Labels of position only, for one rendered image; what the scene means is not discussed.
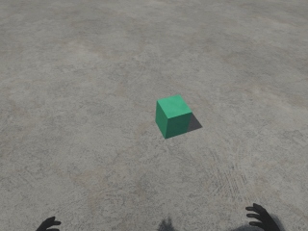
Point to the robot left hand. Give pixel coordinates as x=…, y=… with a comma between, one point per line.
x=48, y=223

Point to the robot right hand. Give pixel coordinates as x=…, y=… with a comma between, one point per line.
x=267, y=223

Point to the carton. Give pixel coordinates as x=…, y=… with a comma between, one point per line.
x=172, y=116

